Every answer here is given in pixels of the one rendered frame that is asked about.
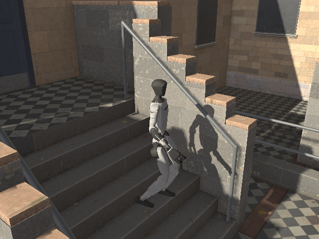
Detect stairs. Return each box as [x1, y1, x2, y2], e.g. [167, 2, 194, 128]
[12, 99, 237, 239]

